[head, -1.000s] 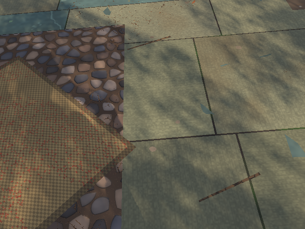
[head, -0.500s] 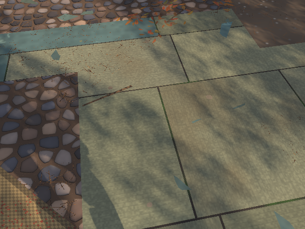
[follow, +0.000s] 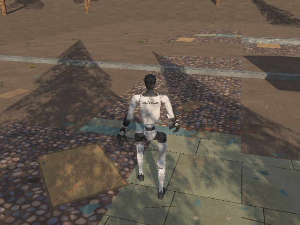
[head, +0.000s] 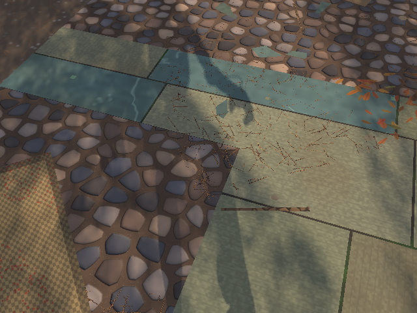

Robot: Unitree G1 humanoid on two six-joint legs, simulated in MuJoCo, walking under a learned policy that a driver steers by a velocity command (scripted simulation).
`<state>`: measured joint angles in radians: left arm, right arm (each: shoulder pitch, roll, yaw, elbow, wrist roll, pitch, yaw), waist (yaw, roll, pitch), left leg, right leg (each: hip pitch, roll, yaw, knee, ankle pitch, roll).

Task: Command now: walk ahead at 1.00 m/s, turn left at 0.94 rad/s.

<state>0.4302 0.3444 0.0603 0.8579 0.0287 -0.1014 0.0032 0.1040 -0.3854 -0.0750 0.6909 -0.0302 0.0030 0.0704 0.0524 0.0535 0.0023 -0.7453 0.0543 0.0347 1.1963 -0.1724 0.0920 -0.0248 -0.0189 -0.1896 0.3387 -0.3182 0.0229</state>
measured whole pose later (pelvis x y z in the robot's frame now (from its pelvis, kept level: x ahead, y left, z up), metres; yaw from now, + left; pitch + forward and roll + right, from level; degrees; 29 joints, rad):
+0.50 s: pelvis +0.42 +0.03 +0.00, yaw +15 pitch +1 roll +1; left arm 0.14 0.28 0.03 0.69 -0.02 -0.11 -0.02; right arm 0.25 -0.25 -0.02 0.81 0.00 -0.08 -0.03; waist -0.05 -0.04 0.09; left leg -0.05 -0.14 0.06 0.37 -0.33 0.13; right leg -0.71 -0.07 0.01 0.67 0.15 0.03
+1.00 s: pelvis +0.61 +0.08 +0.00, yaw -10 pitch +2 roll +2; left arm 0.18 0.33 0.10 0.55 -0.02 0.06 0.04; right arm 0.07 -0.28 -0.06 0.71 0.01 -0.02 -0.03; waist 0.03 -0.01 0.07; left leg -0.50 -0.07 -0.23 0.70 -0.26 -0.08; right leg -0.38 0.22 0.31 0.49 -0.09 -0.06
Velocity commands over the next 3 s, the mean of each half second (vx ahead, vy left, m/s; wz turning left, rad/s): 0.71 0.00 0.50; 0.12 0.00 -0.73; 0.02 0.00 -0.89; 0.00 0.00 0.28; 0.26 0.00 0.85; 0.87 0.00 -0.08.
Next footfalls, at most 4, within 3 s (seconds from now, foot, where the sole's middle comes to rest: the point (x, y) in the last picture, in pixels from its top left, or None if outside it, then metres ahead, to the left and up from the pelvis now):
0.18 left None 0.36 0.05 -0.77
0.58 right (228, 245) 0.72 0.01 -0.77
1.08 left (177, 230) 0.77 0.20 -0.77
1.56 right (240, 275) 0.61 -0.03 -0.77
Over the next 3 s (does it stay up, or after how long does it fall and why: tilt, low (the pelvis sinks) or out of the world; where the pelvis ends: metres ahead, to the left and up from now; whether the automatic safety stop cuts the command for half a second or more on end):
stays up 1.06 0.10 -0.02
